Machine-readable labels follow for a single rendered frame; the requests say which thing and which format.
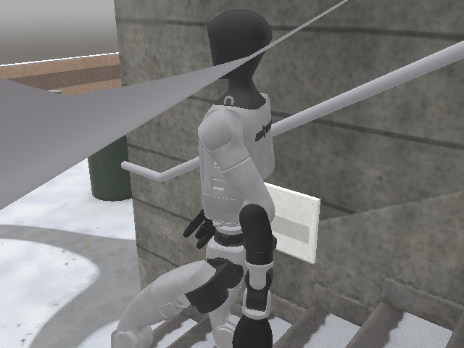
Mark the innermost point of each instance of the robot left thigh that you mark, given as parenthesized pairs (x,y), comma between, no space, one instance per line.
(198,283)

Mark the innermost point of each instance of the right robot hand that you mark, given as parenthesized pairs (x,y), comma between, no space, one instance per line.
(204,234)

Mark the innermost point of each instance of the left robot hand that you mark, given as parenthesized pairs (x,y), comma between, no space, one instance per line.
(251,333)

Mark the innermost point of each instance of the robot left forearm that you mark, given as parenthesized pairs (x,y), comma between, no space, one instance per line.
(259,243)

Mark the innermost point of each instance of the robot left upper arm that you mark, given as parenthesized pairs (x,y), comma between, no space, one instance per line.
(221,136)

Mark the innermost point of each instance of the robot right thigh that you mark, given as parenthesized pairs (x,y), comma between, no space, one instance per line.
(222,321)

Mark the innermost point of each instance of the robot right upper arm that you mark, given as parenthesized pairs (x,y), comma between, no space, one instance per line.
(270,163)

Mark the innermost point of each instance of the robot thigh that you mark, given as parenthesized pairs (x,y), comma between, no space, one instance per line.
(198,283)
(222,321)

